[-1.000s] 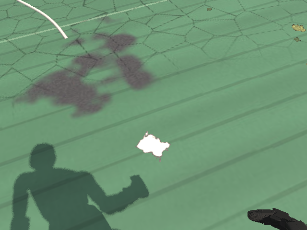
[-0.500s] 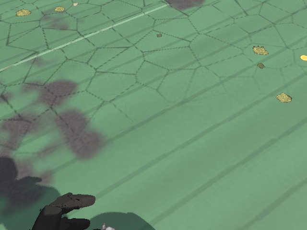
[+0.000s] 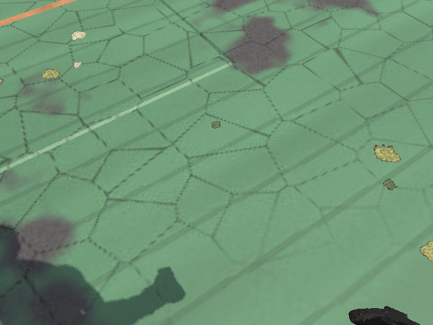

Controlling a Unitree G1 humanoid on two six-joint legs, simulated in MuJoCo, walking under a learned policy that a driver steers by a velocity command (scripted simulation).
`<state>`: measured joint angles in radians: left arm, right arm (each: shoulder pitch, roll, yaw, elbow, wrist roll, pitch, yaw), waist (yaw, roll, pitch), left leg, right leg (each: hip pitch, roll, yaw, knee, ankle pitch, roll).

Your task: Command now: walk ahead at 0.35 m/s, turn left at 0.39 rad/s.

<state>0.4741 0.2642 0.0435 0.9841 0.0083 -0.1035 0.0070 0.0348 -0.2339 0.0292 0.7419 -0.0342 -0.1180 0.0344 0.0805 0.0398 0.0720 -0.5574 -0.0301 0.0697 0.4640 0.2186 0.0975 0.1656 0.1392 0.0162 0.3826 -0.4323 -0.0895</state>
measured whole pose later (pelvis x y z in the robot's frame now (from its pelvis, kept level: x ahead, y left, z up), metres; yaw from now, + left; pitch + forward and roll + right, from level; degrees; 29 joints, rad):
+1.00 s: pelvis +0.24 -0.05 +0.03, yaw +54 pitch +0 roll +1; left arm 0.21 0.28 0.02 0.69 0.03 0.02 0.03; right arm 0.19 -0.34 -0.08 0.70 -0.01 0.10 0.07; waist 0.00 0.04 0.09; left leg -0.47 0.02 -0.02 1.01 -0.38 -0.07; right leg -0.18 -0.04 -0.17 0.42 -0.23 -0.05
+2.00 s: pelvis +0.23 -0.07 +0.02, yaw +24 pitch +2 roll +2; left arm 0.24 0.33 0.08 0.63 0.01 0.06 -0.01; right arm 0.15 -0.31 -0.05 0.70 -0.03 0.05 -0.01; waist 0.02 0.02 0.06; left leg -0.53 0.00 -0.08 0.92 -0.34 -0.07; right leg -0.28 0.13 0.17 0.48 -0.21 -0.09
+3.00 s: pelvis +0.47 +0.26 -0.02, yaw +61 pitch +1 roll +1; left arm 0.45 0.26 0.02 0.85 0.01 -0.07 0.00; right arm 0.09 -0.31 -0.04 0.67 -0.04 0.00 0.04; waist 0.07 0.02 0.06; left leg -0.53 -0.12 0.14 0.78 -0.29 0.17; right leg -0.15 -0.10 -0.03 1.34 -0.31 -0.01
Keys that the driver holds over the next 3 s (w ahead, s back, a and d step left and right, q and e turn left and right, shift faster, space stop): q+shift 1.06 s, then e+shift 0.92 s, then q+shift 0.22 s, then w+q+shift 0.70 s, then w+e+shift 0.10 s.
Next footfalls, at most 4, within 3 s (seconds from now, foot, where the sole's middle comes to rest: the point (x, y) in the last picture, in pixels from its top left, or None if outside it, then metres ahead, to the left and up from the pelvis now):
0.64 right None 0.34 -0.07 -0.75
1.16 left None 0.15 0.04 -0.75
1.68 right None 0.30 -0.10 -0.75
2.20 left None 0.26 0.08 -0.75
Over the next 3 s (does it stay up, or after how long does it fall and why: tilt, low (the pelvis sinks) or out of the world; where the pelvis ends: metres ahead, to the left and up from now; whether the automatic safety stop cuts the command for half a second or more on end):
stays up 0.47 0.26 -0.02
